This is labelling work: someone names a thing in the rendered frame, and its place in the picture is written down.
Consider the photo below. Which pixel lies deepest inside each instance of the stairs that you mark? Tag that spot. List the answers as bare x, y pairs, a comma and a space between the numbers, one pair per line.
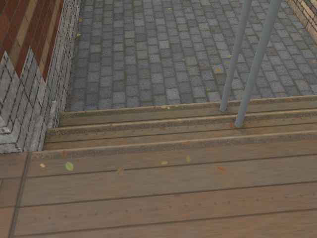
175, 122

